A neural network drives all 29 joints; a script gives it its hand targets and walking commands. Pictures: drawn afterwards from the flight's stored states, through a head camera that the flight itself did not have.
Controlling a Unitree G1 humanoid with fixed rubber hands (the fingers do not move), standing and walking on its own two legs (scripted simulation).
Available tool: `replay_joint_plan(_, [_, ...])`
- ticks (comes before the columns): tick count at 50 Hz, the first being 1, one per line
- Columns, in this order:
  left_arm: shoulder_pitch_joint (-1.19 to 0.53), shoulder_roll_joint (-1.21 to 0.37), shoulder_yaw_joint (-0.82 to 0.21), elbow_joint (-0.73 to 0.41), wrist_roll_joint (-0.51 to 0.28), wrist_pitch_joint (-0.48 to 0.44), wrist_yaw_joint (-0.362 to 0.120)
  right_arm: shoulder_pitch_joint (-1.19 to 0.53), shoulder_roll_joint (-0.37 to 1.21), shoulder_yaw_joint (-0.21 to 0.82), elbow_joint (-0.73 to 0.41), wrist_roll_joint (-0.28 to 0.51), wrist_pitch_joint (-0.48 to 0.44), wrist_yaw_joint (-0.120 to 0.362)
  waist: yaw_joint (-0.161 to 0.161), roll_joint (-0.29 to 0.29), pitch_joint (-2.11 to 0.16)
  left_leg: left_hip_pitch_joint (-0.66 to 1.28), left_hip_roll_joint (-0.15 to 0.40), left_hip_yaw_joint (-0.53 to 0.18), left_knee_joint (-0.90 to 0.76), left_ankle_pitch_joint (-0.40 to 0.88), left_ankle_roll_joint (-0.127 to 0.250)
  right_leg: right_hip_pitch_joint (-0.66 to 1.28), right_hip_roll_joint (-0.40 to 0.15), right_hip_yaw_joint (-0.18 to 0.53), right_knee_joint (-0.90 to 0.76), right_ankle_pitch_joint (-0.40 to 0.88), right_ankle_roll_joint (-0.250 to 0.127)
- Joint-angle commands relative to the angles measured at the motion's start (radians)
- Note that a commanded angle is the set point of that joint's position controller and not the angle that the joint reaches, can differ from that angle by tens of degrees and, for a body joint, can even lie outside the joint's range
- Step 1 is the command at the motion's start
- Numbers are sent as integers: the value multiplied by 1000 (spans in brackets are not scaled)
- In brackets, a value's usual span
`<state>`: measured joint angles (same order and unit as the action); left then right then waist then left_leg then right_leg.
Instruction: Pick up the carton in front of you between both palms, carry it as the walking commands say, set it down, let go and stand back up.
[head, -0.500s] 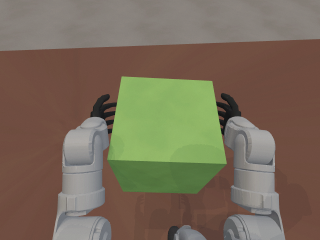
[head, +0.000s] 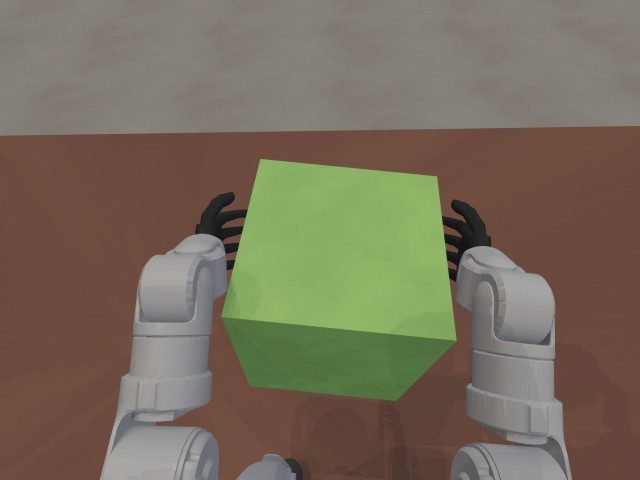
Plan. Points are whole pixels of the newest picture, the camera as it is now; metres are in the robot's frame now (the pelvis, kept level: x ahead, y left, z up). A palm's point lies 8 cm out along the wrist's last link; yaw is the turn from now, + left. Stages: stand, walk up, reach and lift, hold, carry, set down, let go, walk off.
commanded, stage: carry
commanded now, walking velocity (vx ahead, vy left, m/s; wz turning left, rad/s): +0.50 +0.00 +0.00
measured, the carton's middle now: (334, 291) +0.36 +0.02 +0.04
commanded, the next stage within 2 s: none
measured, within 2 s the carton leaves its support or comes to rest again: neither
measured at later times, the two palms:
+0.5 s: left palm (265, 118) +0.68 +0.17 +0.08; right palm (438, 122) +0.67 -0.13 +0.09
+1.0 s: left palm (280, 55) +0.97 +0.19 +0.05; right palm (410, 58) +0.99 -0.11 +0.05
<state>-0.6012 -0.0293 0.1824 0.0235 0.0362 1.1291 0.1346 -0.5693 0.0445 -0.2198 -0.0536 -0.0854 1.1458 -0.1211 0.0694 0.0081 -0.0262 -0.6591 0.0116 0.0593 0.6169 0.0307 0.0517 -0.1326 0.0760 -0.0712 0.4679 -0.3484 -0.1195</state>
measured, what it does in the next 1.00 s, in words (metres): goes down: left foot 0.03 m lower, then right foot 0.03 m lower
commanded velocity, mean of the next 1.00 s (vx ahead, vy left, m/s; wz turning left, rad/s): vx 0.50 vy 0.00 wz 0.00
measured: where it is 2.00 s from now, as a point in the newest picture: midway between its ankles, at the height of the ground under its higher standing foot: (328, 229)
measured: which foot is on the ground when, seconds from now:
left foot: up 0.00-0.08, down 0.10-0.62, up 0.64-1.00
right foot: down 0.00-0.10, up 0.12-0.60, down 0.62-1.00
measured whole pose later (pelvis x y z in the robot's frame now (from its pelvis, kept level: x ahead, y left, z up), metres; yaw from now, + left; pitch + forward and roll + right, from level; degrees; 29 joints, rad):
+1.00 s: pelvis +0.63 +0.02 -0.06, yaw +0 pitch +6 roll +1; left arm -0.59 -0.02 0.17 0.06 0.03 1.13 0.14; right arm -0.57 0.04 -0.22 -0.01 -0.08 1.14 -0.12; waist 0.07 0.00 -0.04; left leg -0.71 0.04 0.02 0.74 -0.05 0.04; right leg -0.19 0.07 -0.07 0.49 -0.31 -0.12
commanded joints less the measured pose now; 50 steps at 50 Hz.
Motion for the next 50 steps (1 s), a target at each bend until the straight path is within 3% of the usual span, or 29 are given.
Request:
replay_joint_plan(1, [-624, -985, -677, -74, -430, 16, -267, -611, 944, 715, 3, 372, 12, 193, 22, -135, -342, 135, -69, 84, -176, 147, 37, 265, -181, 92, 60, 872, -24])
replay_joint_plan(3, [-643, -975, -672, -44, -427, 29, -268, -600, 921, 686, 47, 366, 26, 202, -51, -123, -390, 373, -80, 103, -240, 166, 49, 205, -169, 38, 257, 908, 17])
replay_joint_plan(4, [-666, -971, -669, -31, -423, 33, -269, -597, 912, 668, 63, 364, 30, 209, -97, -84, -424, 542, -24, 61, -243, 194, 44, 100, -143, 0, 424, 750, 43])
replay_joint_plan(5, [-684, -969, -657, -19, -414, 37, -270, -597, 897, 644, 81, 364, 36, 216, -105, 31, -472, 758, 146, -122, -87, 488, 33, -121, -104, -19, 612, 306, 60])
replay_joint_plan(6, [-704, -994, -652, 10, -423, 54, -267, -606, 877, 610, 130, 348, 40, 219, -123, 283, -547, 1015, 368, -503, -37, 645, 217, -442, 30, 42, 882, -233, 106])
replay_joint_plan(7, [-710, -996, -638, 13, -421, 59, -261, -601, 885, 608, 157, 363, 42, 223, -157, 271, -607, 1083, 416, -658, -92, 291, 345, -627, 9, 113, 1061, -281, 106])
replay_joint_plan(8, [-756, -1006, -634, -14, -421, 56, -253, -628, 955, 632, 145, 400, 39, 234, -151, 180, -542, 969, 332, -621, -152, 53, 319, -677, -32, 129, 1038, -208, 69])
replay_joint_plan(9, [-785, -1032, -626, -29, -414, 51, -245, -697, 1016, 650, 104, 440, 36, 246, -133, 65, -473, 835, 281, -534, -187, -8, 264, -654, -68, 122, 943, -138, 56])
replay_joint_plan(10, [-791, -1043, -613, -41, -398, 45, -234, -772, 1063, 673, 67, 479, 34, 256, -110, 14, -432, 741, 260, -473, -209, 29, 225, -616, -94, 114, 850, -92, 59])
replay_joint_plan(11, [-776, -1048, -600, -48, -378, 40, -223, -816, 1098, 689, 44, 509, 31, 262, -99, 7, -425, 668, 250, -433, -233, 16, 197, -556, -104, 108, 795, -64, 64])
replay_joint_plan(13, [-724, -1057, -596, -39, -348, 32, -206, -823, 1127, 700, 35, 538, 24, 269, -93, 45, -423, 620, 224, -365, -246, 69, 162, -524, -107, 81, 718, -34, 78])
replay_joint_plan(16, [-670, -1059, -607, -33, -324, 15, -194, -767, 1126, 699, 47, 535, 12, 272, -117, 80, -434, 728, 200, -279, -204, 351, 140, -625, -114, 51, 608, 52, 93])
replay_joint_plan(18, [-665, -1055, -624, -51, -318, 6, -190, -748, 1117, 703, 40, 527, 5, 273, -131, 84, -435, 793, 183, -240, -180, 475, 121, -674, -109, 33, 546, 125, 94])
replay_joint_plan(21, [-688, -1036, -655, -98, -327, 4, -185, -739, 1084, 710, 12, 517, 2, 269, -147, 87, -404, 823, 130, -178, -168, 528, 94, -671, -84, -4, 391, 258, 82])
replay_joint_plan(25, [-652, -997, -661, -74, -324, 21, -191, -641, 1033, 692, 67, 478, 10, 267, -179, 98, -361, 852, 66, -108, -130, 554, 72, -565, -17, -88, 97, 438, 63])
replay_joint_plan(27, [-642, -981, -652, -48, -319, 30, -203, -626, 1020, 685, 104, 464, 9, 269, -157, 115, -347, 799, 74, -89, -93, 566, 60, -409, -1, -94, -18, 522, 36])
replay_joint_plan(29, [-623, -964, -628, -12, -313, 32, -214, -635, 1023, 683, 136, 458, 8, 273, -80, 125, -392, 737, 80, -45, 87, 608, 24, -176, 4, -94, -71, 531, 18])
replay_joint_plan(30, [-615, -961, -613, 3, -310, 31, -221, -641, 1025, 683, 151, 459, 7, 275, -28, 83, -427, 634, 62, 1, 264, 482, 2, 4, -45, -62, -109, 583, 12])
replay_joint_plan(31, [-592, -957, -590, 31, -304, 30, -229, -667, 1021, 676, 157, 457, 6, 277, -10, -30, -470, 420, 16, 16, 456, 53, 4, 219, -192, 96, 26, 845, 16])
replay_joint_plan(32, [-604, -932, -565, 71, -293, 29, -232, -670, 1059, 669, 195, 454, 15, 278, -14, -256, -543, 79, -109, -28, 718, -616, -48, 511, -439, 488, 134, 1120, -148])
replay_joint_plan(33, [-572, -949, -558, 107, -306, 25, -240, -656, 1064, 659, 205, 448, 13, 272, 13, -257, -613, -99, -106, -95, 911, -665, -37, 572, -499, 677, 60, 695, -293])
replay_joint_plan(34, [-610, -1020, -588, 76, -347, 17, -253, -697, 1064, 662, 166, 440, 5, 265, 15, -164, -549, -148, -53, -122, 894, -590, -1, 463, -427, 641, -6, 432, -256])
replay_joint_plan(35, [-710, -1069, -621, 13, -388, 10, -264, -744, 1082, 662, 126, 439, -3, 256, -4, -83, -479, -129, -26, -120, 808, -509, 14, 328, -377, 549, -44, 370, -197])
replay_joint_plan(36, [-790, -1114, -651, -34, -431, 5, -272, -760, 1088, 656, 97, 433, -10, 243, -30, -35, -427, -90, -5, -112, 714, -465, 11, 206, -353, 476, -68, 398, -161])
replay_joint_plan(37, [-831, -1142, -670, -60, -464, 1, -276, -748, 1085, 649, 79, 419, -14, 229, -39, -26, -415, -33, 10, -105, 651, -448, 2, 123, -338, 437, -89, 357, -141])
replay_joint_plan(39, [-817, -1154, -689, -76, -490, -8, -277, -684, 1078, 645, 85, 395, -22, 210, -40, -48, -420, -4, 14, -75, 559, -421, -14, 81, -315, 377, -100, 383, -128])
replay_joint_plan(41, [-764, -1143, -685, -75, -488, -14, -277, -626, 1070, 651, 91, 376, -29, 200, -21, -73, -428, -64, 26, -56, 464, -367, -25, 147, -308, 329, -72, 565, -125])
replay_joint_plan(44, [-720, -1118, -686, -84, -477, -18, -279, -604, 1061, 674, 72, 366, -37, 193, -1, -103, -428, -128, 24, -26, 339, -241, -32, 238, -276, 257, -30, 794, -88])
replay_joint_plan(50, [-667, -1032, -681, -92, -450, 0, -268, -630, 992, 711, 11, 377, -12, 185, 41, -114, -366, -56, -43, 51, 2, 26, -7, 290, -177, 139, 16, 838, -53])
